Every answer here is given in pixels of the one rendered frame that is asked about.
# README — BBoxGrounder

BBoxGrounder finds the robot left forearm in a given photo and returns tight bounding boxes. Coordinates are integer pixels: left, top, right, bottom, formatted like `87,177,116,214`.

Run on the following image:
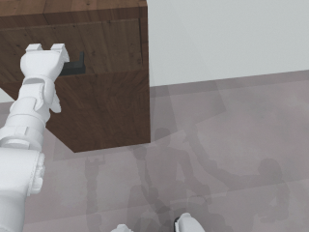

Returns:
0,74,55,153

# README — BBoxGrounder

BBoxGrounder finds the drawer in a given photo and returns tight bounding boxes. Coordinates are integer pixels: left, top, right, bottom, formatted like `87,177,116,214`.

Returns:
0,18,142,82

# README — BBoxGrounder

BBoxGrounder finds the left robot shin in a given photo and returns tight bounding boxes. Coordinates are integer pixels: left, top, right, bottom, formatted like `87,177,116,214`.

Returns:
117,224,128,229

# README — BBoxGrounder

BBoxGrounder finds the handle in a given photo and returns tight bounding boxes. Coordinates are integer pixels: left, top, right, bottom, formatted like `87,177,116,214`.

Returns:
58,51,86,76

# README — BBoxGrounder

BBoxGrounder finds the cabinet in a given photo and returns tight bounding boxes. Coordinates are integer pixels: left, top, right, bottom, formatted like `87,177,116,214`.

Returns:
0,0,151,153

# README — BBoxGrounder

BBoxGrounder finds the left robot upper arm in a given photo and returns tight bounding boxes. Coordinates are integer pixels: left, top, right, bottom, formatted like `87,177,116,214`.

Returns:
0,147,45,232

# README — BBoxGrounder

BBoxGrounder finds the robot right thigh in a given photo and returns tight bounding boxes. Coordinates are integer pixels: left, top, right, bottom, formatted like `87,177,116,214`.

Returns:
175,217,205,232

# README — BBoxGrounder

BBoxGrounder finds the robot left hand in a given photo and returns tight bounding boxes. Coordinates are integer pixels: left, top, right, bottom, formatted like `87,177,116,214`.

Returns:
20,43,70,113

